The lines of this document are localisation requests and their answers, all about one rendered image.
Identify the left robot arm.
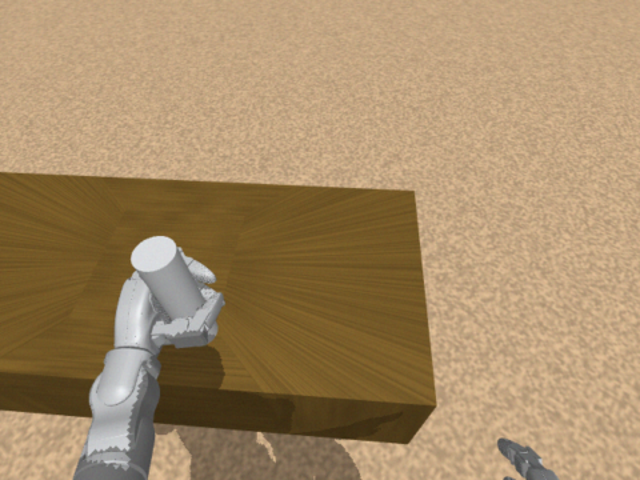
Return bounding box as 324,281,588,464
73,346,161,480

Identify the can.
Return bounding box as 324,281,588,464
131,236,218,347

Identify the right robot hand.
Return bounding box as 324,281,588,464
498,438,559,480

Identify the left robot hand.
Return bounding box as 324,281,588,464
114,247,226,358

